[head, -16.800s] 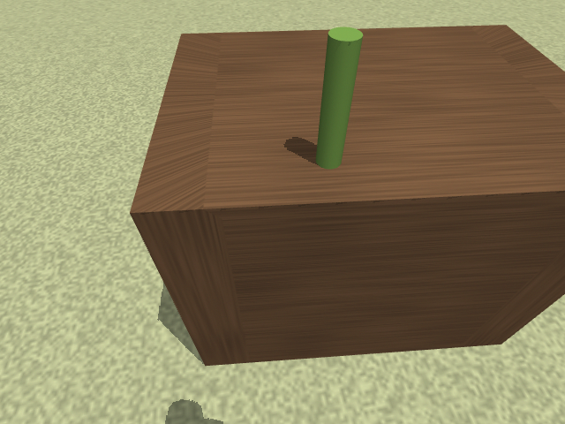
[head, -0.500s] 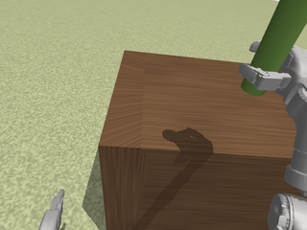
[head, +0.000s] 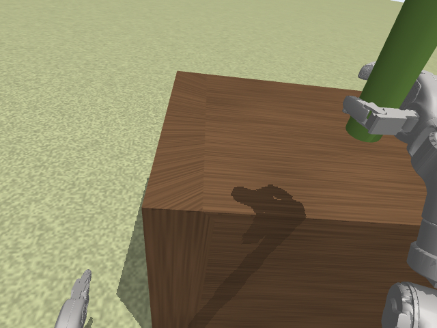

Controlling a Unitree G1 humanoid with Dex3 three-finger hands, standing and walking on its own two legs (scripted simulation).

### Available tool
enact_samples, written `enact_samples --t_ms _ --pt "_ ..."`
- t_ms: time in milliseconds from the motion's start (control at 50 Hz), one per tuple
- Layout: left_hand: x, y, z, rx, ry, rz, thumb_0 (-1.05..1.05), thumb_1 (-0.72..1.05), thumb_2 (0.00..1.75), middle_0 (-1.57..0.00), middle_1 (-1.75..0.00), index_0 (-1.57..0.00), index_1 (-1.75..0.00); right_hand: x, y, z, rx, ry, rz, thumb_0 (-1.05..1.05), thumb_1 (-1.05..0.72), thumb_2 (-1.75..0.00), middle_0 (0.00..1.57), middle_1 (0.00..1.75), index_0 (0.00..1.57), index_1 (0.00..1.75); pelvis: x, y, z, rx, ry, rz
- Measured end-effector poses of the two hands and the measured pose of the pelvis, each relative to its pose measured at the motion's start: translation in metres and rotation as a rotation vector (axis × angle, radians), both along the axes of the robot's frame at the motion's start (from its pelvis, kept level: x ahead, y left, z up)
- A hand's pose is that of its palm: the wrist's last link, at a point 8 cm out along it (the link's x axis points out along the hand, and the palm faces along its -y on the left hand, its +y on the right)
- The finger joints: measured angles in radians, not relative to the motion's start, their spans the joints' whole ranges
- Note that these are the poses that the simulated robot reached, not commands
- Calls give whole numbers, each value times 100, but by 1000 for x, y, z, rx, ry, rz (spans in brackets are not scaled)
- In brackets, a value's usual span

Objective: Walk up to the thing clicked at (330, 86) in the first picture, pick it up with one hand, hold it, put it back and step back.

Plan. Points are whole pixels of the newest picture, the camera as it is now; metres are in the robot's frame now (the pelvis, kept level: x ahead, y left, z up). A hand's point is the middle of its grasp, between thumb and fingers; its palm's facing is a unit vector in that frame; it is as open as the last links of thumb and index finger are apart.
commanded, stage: hold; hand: right
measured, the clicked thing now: (406, 51) +0.33 -0.17 +0.40
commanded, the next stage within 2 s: crouch in 1.64 s
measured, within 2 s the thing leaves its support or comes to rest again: neither
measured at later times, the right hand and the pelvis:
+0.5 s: hand (375, 93) +0.34 -0.17 +0.34, palm faces +0.10 +0.99 -0.03, open 7.6 cm; pelvis -0.01 +0.00 +0.00, yaw +0 degrees
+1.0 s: hand (370, 95) +0.34 -0.16 +0.33, palm faces +0.09 +1.00 -0.03, open 7.6 cm; pelvis +0.00 +0.00 +0.00, yaw +0 degrees
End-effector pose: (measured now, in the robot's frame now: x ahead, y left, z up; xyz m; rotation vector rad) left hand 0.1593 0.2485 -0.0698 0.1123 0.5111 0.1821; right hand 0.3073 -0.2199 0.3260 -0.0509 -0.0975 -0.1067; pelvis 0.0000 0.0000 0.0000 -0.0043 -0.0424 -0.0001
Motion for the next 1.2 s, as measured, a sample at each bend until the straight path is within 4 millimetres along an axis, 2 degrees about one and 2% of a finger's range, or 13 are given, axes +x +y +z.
enact_samples --t_ms 180,360,460,640,740,1040,1200 --pt "6 -3 8 5 -47 -9 -1 -54 5 -5 -5 -5 -5 -2 0 13 3 -10 20 0 14 -113 88 120 87 120 -2 -1 0 1 -7 -3" --pt "-9 -3 -3 -4 -1 -8 -1 -54 5 -5 -5 -5 -5 -1 4 14 4 11 35 0 14 -113 88 120 87 120 -8 -3 0 1 -7 -2" --pt "-14 0 -1 8 -2 8 -1 -54 5 -5 -5 -5 -5 3 2 12 18 19 22 0 14 -113 88 120 87 120 -9 -2 0 0 -5 5" --pt "-5 -3 7 9 -45 -3 -1 -54 5 -5 -5 -5 -5 -6 -1 12 5 -21 5 0 14 -113 88 120 87 120 -7 -2 -1 2 -8 7" --pt "0 -5 5 -1 -41 -1 -1 -54 5 -5 -5 -5 -5 -11 0 15 -8 -24 19 0 14 -113 88 120 87 120 -5 -3 0 4 -7 1" --pt "-6 0 0 15 -9 10 -1 -54 5 -6 -5 -5 -5 11 3 5 26 37 14 0 14 -113 88 120 87 120 -3 -3 0 1 1 3" --pt "1 2 8 24 -38 16 -1 -54 5 -5 -5 -5 -5 8 8 14 10 -31 18 0 14 -113 88 120 87 120 1 -2 0 2 1 6"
